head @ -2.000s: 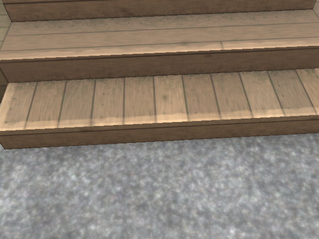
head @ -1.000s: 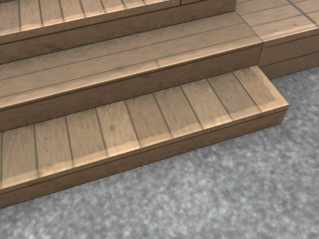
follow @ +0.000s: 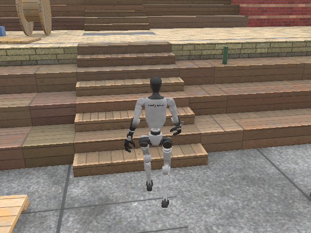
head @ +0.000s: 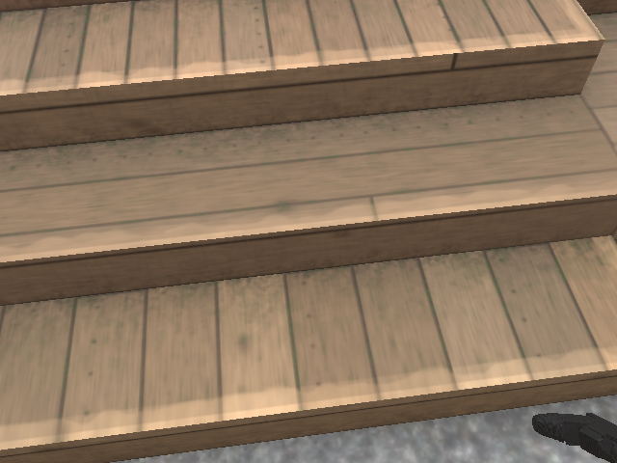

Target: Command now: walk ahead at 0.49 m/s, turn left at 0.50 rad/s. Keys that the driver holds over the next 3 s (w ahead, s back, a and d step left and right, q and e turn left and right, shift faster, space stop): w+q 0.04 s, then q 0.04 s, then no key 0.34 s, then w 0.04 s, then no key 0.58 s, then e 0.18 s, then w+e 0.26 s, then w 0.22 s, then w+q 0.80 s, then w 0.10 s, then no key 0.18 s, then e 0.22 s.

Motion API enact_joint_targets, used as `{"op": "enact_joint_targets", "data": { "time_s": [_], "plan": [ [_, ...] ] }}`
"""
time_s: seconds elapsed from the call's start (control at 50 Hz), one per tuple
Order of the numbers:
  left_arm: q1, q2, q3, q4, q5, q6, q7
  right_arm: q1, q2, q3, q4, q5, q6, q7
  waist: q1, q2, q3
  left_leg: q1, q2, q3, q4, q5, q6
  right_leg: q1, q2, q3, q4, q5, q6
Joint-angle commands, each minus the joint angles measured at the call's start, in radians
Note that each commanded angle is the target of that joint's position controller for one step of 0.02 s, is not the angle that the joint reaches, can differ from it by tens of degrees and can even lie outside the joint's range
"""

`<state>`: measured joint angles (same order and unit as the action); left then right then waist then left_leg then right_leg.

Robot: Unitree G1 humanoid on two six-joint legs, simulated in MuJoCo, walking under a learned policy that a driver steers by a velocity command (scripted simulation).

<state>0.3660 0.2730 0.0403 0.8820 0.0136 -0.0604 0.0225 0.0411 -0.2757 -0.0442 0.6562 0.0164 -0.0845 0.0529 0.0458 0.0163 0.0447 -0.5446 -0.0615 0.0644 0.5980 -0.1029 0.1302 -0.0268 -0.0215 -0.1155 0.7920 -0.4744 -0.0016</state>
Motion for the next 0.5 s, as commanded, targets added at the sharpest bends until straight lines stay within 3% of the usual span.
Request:
{"op": "enact_joint_targets", "data": {
  "time_s": [0.02, 0.04, 0.06, 0.08, 0.1, 0.14, 0.2, 0.24, 0.3, 0.34, 0.38, 0.4, 0.42, 0.44, 0.46, 0.48, 0.5],
  "plan": [
    [-0.067, 0.154, 0.015, -0.161, -0.040, -0.091, -0.032, 0.360, -0.202, -0.071, 0.008, -0.012, 0.003, -0.030, -0.181, 0.099, -0.385, 0.966, 0.366, -0.804, -0.284, -0.237, 0.265, -0.785, 0.023, 0.259, 0.667, -0.020, -0.019],
    [-0.135, 0.153, 0.010, -0.192, -0.051, -0.103, -0.034, 0.286, -0.177, -0.062, -0.002, -0.008, 0.001, -0.033, -0.147, 0.031, -0.236, 0.786, 0.331, -0.659, -0.312, -0.173, 0.222, -0.790, -0.022, 0.235, 0.589, 0.081, -0.033],
    [-0.149, 0.143, 0.011, -0.190, -0.030, -0.101, -0.022, 0.202, -0.169, -0.056, -0.027, -0.010, -0.003, -0.032, -0.088, -0.061, -0.137, 0.593, 0.295, -0.557, -0.331, 0.039, 0.195, -0.727, -0.053, 0.217, 0.501, 0.120, -0.020],
    [-0.135, 0.155, 0.021, -0.190, -0.007, -0.087, -0.010, 0.146, -0.155, -0.050, -0.049, -0.019, -0.004, -0.031, -0.044, -0.073, -0.098, 0.457, 0.265, -0.471, -0.337, 0.269, 0.184, -0.641, -0.076, 0.211, 0.455, 0.123, 0.001],
    [-0.100, 0.153, 0.023, -0.190, 0.002, -0.067, -0.008, 0.119, -0.147, -0.046, -0.061, -0.027, -0.003, -0.033, -0.010, -0.051, -0.095, 0.370, 0.249, -0.413, -0.340, 0.422, 0.183, -0.572, -0.086, 0.206, 0.436, 0.117, 0.019],
    [-0.053, 0.119, 0.017, -0.185, 0.012, -0.039, -0.001, 0.106, -0.147, -0.043, -0.049, -0.025, -0.010, -0.036, 0.017, -0.021, -0.105, 0.254, 0.214, -0.292, -0.333, 0.638, 0.179, -0.499, -0.075, 0.169, 0.348, 0.156, 0.057],
    [-0.118, 0.063, -0.001, -0.213, 0.015, -0.025, 0.009, 0.119, -0.158, -0.041, -0.027, -0.019, 0.002, -0.054, 0.001, 0.030, -0.127, 0.178, 0.126, -0.156, -0.295, 0.707, 0.122, -0.426, -0.022, 0.118, 0.119, 0.322, 0.079],
    [-0.190, 0.053, -0.008, -0.229, 0.009, -0.023, 0.004, 0.156, -0.148, -0.037, -0.013, -0.009, 0.016, -0.063, -0.042, 0.048, -0.170, 0.220, 0.113, -0.142, -0.266, 0.627, 0.083, -0.388, 0.004, 0.113, -0.020, 0.463, 0.080],
    [-0.205, 0.067, -0.007, -0.221, -0.006, -0.009, 0.000, 0.177, -0.121, -0.022, 0.000, -0.023, 0.038, -0.067, -0.066, 0.086, -0.194, 0.296, 0.182, -0.215, -0.221, 0.504, 0.073, -0.369, 0.004, 0.141, -0.069, 0.468, 0.076],
    [-0.243, 0.091, 0.001, -0.239, 0.002, -0.013, -0.004, 0.167, -0.107, -0.014, 0.007, -0.024, 0.042, -0.067, -0.068, 0.085, -0.167, 0.342, 0.214, -0.272, -0.167, 0.461, 0.064, -0.373, 0.007, 0.153, -0.144, 0.400, 0.048],
    [-0.198, 0.091, 0.007, -0.227, 0.016, -0.031, -0.008, 0.138, -0.087, -0.003, 0.011, -0.015, 0.041, -0.070, -0.022, 0.080, -0.151, 0.367, 0.179, -0.288, -0.070, 0.391, 0.020, -0.270, 0.011, 0.151, -0.377, 0.527, -0.001],
    [-0.165, 0.135, 0.015, -0.222, 0.032, -0.042, -0.002, 0.179, -0.066, 0.005, 0.010, -0.030, 0.028, -0.070, -0.031, 0.029, -0.184, 0.320, 0.114, -0.271, 0.020, 0.309, -0.029, -0.123, -0.072, 0.236, -0.396, 0.878, -0.040],
    [-0.143, 0.176, 0.016, -0.230, 0.056, -0.039, 0.007, 0.302, -0.024, 0.020, 0.020, -0.048, 0.011, -0.065, -0.094, -0.137, -0.258, 0.159, 0.035, -0.237, 0.177, -0.084, -0.091, 0.090, -0.260, 0.412, -0.304, 1.348, -0.194],
    [-0.089, 0.086, 0.004, -0.204, 0.046, -0.022, 0.005, 0.332, -0.046, 0.021, 0.040, -0.041, 0.012, -0.059, -0.061, -0.221, -0.337, 0.099, 0.040, -0.213, 0.285, -0.500, -0.144, 0.125, -0.372, 0.539, -0.331, 1.287, -0.319],
    [-0.042, 0.009, -0.017, -0.181, 0.021, -0.004, -0.009, 0.309, -0.076, 0.012, 0.060, -0.019, 0.041, -0.054, -0.030, -0.161, -0.336, 0.078, 0.069, -0.191, 0.371, -0.609, -0.181, 0.113, -0.351, 0.580, -0.375, 0.927, -0.321],
    [-0.078, 0.011, -0.017, -0.177, 0.013, 0.009, -0.018, 0.251, -0.075, 0.006, 0.057, -0.008, 0.071, -0.058, -0.029, -0.120, -0.261, 0.048, 0.081, -0.176, 0.416, -0.594, -0.210, 0.033, -0.316, 0.565, -0.415, 0.644, -0.284],
    [-0.146, 0.025, -0.015, -0.190, 0.014, 0.018, -0.021, 0.215, -0.074, 0.001, 0.062, -0.014, 0.100, -0.064, -0.042, -0.101, -0.182, 0.067, 0.102, -0.171, 0.416, -0.552, -0.234, -0.090, -0.283, 0.520, -0.454, 0.463, -0.245]
  ]
}}
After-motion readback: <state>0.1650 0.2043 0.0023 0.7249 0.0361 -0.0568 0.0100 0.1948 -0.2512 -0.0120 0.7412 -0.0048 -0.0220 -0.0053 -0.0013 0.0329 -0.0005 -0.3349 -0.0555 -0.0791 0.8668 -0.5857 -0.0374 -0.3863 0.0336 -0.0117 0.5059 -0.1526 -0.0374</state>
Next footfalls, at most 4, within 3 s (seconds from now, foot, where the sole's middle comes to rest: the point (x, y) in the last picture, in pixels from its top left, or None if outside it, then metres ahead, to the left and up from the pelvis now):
0.40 right None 0.33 -0.11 -0.75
0.64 left None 0.23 0.13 -0.75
1.44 right None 0.29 -0.12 -0.75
1.90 left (332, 343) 0.62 0.02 -0.60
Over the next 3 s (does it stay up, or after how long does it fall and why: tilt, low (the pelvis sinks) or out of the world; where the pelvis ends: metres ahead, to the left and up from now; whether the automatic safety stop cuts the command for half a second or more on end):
stays up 1.04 0.04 0.34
